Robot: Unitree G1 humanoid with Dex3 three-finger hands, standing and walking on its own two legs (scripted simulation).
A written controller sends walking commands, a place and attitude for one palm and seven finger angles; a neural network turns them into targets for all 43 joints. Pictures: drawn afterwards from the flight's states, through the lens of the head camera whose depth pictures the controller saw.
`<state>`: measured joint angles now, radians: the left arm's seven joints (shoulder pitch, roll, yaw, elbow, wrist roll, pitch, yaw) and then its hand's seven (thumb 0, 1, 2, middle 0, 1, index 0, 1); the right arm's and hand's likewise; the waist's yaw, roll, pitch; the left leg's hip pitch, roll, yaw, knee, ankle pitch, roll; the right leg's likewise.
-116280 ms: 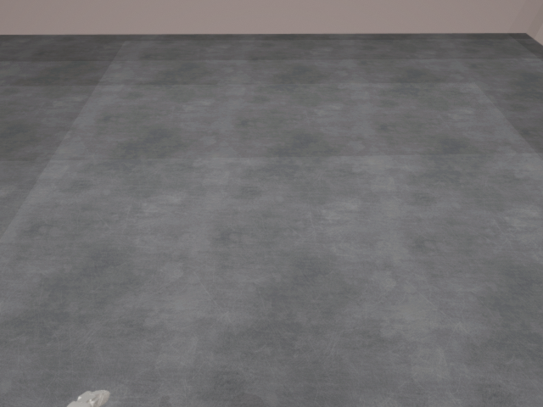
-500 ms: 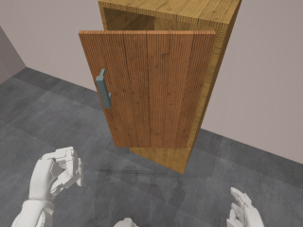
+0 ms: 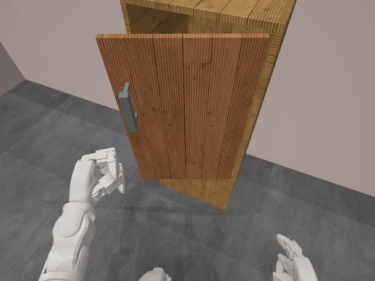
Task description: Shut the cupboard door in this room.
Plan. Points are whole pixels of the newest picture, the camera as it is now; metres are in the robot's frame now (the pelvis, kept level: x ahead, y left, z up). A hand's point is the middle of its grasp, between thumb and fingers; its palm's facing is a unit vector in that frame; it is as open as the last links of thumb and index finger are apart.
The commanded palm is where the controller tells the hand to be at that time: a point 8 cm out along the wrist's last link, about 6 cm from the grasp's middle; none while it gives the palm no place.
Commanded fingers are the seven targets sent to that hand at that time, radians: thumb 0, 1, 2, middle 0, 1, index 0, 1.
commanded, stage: bring the fist close to the handle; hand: left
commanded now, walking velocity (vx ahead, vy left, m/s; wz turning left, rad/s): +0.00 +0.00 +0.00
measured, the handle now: (130, 107) +0.51 +0.17 +0.07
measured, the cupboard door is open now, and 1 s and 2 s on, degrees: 24 24 11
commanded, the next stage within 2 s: push the door shut along its arc in 0.98 s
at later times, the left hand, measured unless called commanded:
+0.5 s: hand (136, 142) +0.39 +0.14 +0.07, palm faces +0.03 -1.00 -0.01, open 3.1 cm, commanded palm +0.37 +0.19 +0.08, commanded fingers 0.00 0.90 0.90 -1.30 -1.50 -1.30 -1.50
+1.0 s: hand (138, 136) +0.41 +0.14 +0.07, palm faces +0.04 -1.00 -0.01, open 3.1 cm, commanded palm +0.39 +0.19 +0.08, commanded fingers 0.00 0.90 0.90 -1.30 -1.50 -1.30 -1.50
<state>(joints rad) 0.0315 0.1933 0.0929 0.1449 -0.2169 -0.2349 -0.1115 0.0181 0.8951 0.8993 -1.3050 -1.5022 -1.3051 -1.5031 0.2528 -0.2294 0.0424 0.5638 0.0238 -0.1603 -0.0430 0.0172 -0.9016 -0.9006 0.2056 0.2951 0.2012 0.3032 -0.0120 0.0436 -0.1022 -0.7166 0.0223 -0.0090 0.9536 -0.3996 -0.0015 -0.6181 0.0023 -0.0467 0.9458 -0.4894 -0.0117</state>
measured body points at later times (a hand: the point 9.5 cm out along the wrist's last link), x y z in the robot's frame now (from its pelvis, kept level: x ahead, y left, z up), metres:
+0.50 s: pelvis +0.00 -0.01 +0.00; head +0.06 -0.01 +0.45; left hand +0.39 +0.19 +0.08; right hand +0.12 -0.26 -0.11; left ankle +0.04 +0.12 -0.68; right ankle -0.01 -0.11 -0.68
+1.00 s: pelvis +0.01 -0.01 +0.00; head +0.07 -0.01 +0.45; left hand +0.40 +0.19 +0.08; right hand +0.09 -0.27 -0.12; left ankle +0.04 +0.12 -0.68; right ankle -0.01 -0.11 -0.68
